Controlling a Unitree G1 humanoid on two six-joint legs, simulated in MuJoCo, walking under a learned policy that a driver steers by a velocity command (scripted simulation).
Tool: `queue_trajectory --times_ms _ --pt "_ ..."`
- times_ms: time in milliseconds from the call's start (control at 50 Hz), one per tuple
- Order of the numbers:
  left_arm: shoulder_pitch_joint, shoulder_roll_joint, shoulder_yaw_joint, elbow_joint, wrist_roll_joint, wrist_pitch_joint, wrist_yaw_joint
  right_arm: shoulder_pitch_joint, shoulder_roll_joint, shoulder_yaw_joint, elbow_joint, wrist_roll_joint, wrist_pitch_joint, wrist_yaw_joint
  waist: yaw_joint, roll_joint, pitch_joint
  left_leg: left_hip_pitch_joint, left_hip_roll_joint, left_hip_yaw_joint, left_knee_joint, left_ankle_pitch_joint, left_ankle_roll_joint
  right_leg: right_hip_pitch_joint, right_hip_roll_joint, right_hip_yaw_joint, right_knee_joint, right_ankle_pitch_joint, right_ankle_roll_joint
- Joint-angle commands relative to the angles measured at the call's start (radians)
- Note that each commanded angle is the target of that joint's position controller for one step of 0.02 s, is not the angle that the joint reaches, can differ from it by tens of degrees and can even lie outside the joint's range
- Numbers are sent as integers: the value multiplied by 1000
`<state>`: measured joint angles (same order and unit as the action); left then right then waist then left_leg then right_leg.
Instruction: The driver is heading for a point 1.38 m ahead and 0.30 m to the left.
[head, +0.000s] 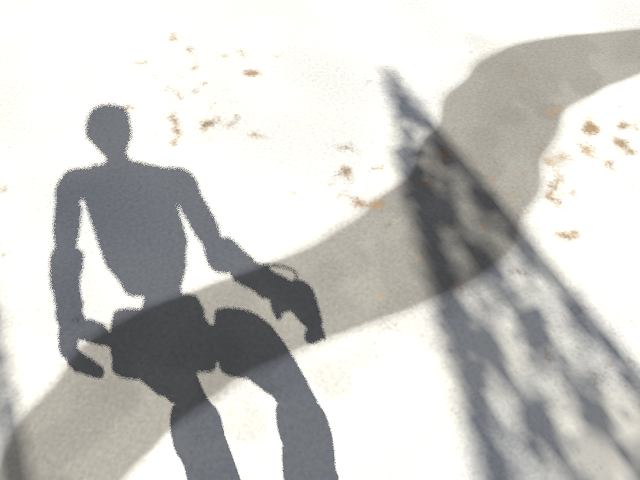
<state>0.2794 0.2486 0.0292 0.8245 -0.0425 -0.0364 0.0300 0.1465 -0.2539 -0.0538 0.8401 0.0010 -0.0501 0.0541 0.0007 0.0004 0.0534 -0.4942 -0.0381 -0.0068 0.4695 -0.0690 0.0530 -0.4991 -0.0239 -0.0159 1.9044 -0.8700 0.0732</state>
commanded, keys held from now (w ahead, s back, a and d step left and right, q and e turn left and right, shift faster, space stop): q+shift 0.56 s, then e+shift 0.44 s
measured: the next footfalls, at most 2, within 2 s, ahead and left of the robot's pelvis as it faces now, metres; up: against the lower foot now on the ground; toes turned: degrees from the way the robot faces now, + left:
right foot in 0.36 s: +0.25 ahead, -0.11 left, +0.00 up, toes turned +30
left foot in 0.74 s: +0.08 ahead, +0.11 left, +0.00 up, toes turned +33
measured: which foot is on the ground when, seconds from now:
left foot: down 0.00-0.36, up 0.38-0.72, down 0.74-1.00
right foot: up 0.00-0.34, down 0.36-0.76, up 0.78-1.00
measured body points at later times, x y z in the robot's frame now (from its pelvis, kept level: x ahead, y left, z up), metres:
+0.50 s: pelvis +0.12 -0.04 +0.01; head +0.16 -0.05 +0.46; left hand +0.14 +0.28 -0.07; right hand +0.40 -0.23 -0.08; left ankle +0.06 +0.08 -0.63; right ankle +0.21 -0.13 -0.72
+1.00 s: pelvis +0.15 -0.02 +0.00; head +0.19 -0.01 +0.45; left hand +0.14 +0.30 -0.09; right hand +0.43 -0.17 -0.09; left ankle +0.05 +0.09 -0.72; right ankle +0.19 -0.12 -0.68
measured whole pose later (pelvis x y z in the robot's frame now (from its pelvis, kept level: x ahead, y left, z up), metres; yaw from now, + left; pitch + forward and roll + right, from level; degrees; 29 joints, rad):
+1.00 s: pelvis +0.15 -0.02 +0.00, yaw +25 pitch +4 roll +1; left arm 0.21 0.30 0.09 0.66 -0.02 0.07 -0.01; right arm 0.12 -0.24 -0.08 0.63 0.00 0.03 -0.04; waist 0.02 0.00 0.00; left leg -0.25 0.07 0.11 0.56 -0.36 -0.04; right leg -0.52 -0.05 -0.04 0.97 -0.46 0.04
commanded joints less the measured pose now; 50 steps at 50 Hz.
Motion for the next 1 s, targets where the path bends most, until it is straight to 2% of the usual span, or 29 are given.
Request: queue_trajectory --times_ms 20,60,80,100,120,160,200,240,300,340,360,380,400,420,440,480,560,640,700,720,740,760,780,800,820,860,900,960,1000 --pt "-74 31 -20 -228 -6 -20 10 241 -253 -61 -53 3 50 -65 -104 5 -543 929 423 -600 -13 355 351 -638 -15 139 123 180 17" --pt "-112 67 6 -205 8 38 33 71 -175 -23 -160 -25 87 -87 -38 -134 -338 438 428 -680 -129 13 318 -490 -25 154 9 336 11" --pt "-83 119 29 -201 8 60 40 15 -197 -18 -187 -28 84 -82 13 -87 -213 187 324 -562 -169 -56 266 -377 -21 142 -175 473 -5" --pt "-112 96 31 -227 33 60 44 -38 -196 -18 -218 -16 81 -93 26 3 -119 46 221 -461 -161 -40 243 -333 3 134 -335 570 12" --pt "-141 82 29 -254 56 53 39 -43 -172 -10 -222 3 72 -103 32 50 -101 -39 122 -371 -139 34 207 -235 34 121 -534 689 10" --pt "-198 17 23 -288 63 41 28 -15 -153 -14 -225 47 85 -125 14 90 -170 28 59 -337 -108 75 167 -103 88 100 -902 753 43" --pt "-171 26 27 -279 45 41 25 -23 -196 -39 -235 35 100 -135 21 185 -257 141 92 -413 -93 -64 156 -72 85 155 -1002 732 55" --pt "-224 53 38 -277 30 41 14 -35 -209 -57 -265 19 122 -139 -6 188 -231 139 105 -479 -93 -196 136 -53 89 154 -1077 683 49" --pt "-235 71 57 -267 37 28 9 6 -185 -60 -280 21 126 -118 -30 236 -155 127 79 -573 -102 -330 111 46 109 152 -1273 637 19" --pt "-161 68 68 -242 27 17 3 -10 -149 -51 -298 29 131 -116 23 198 -134 29 8 -567 -22 -381 62 262 71 130 -1479 710 -18" --pt "-83 110 83 -217 45 15 -2 32 -73 -35 -296 30 134 -112 24 79 -211 -104 -77 -450 232 -510 7 482 -104 246 -1501 731 -82" --pt "-72 221 108 -221 94 26 -11 39 -74 -38 -354 39 111 -101 -33 -256 -245 -273 -190 -251 500 -611 -53 504 -359 581 -1575 857 -260" --pt "-134 176 104 -255 103 16 -14 33 -189 -71 -345 24 82 -85 -37 -250 -226 -321 -90 -249 708 -517 -95 435 -402 645 -1610 864 -341" --pt "-203 118 87 -271 88 18 -8 42 -243 -88 -318 27 85 -76 -52 -193 -192 -298 -57 -210 803 -440 -112 375 -352 495 -1595 862 -326" --pt "-254 72 73 -282 67 29 -1 58 -233 -92 -293 29 95 -81 -64 -151 -164 -273 -35 -187 839 -380 -120 335 -264 371 -1575 816 -273" --pt "-264 78 68 -275 48 42 11 81 -178 -74 -292 12 113 -72 -63 -106 -113 -261 -16 -104 913 -267 -130 263 -185 210 -1571 812 -234" --pt "-157 125 79 -241 63 44 19 -22 -125 -51 -330 43 130 -65 12 -150 -142 -267 57 -28 706 -221 -162 362 -221 119 -1572 880 -262" --pt "-133 187 88 -208 43 34 -7 -24 -65 -23 -332 10 102 -67 14 -171 -196 -8 34 -26 411 -383 -128 316 -228 118 -1567 905 -280" --pt "-165 108 51 -184 21 17 -36 67 -39 -21 -260 -3 95 -70 -35 -181 -177 244 14 15 -6 -205 -99 259 -181 104 -1510 929 -246" --pt "-133 112 50 -168 11 12 -43 81 -53 -26 -249 -6 92 -71 -36 -175 -160 349 3 24 -130 -72 -84 225 -162 107 -1487 947 -213" --pt "-98 115 46 -157 16 1 -57 106 -100 -37 -253 -10 94 -78 -30 -155 -190 488 64 -39 -119 4 -64 169 -150 122 -1474 926 -155" --pt "-99 80 32 -175 45 -12 -74 148 -188 -54 -264 -19 102 -91 -14 -7 -244 624 226 -167 -31 357 -23 66 -82 83 -1349 739 -83" --pt "-78 61 23 -202 38 -14 -84 43 -184 -56 -246 -28 111 -86 44 210 -257 502 294 -190 3 283 82 62 -57 21 -1348 564 -49" --pt "-119 132 37 -200 33 -4 -80 -18 -145 -56 -278 -21 111 -80 13 188 -208 430 262 -172 -33 128 97 79 -38 -2 -1294 576 -26" --pt "-151 171 54 -219 23 9 -74 -10 -160 -65 -274 -17 111 -82 -4 202 -162 414 256 -164 -49 46 89 21 -11 -25 -1229 598 -28" --pt "-132 162 69 -230 15 43 -50 11 -171 -75 -281 -11 104 -88 -29 258 -106 381 336 -192 -73 105 131 -69 -1 -37 -1067 446 -42" --pt "-128 142 75 -247 15 69 -38 29 -155 -73 -279 -15 81 -95 -38 224 -98 379 431 -212 -86 268 188 -162 -44 28 -820 262 -37" --pt "-127 99 67 -261 27 92 -32 -58 -140 -76 -270 1 58 -101 4 169 -95 361 393 -84 -45 307 121 -152 -86 43 -880 380 -30" --pt "-136 93 67 -270 14 99 -45 -82 -156 -84 -265 7 63 -101 3 154 -116 313 370 3 -24 289 85 -39 -55 -23 -995 462 -45"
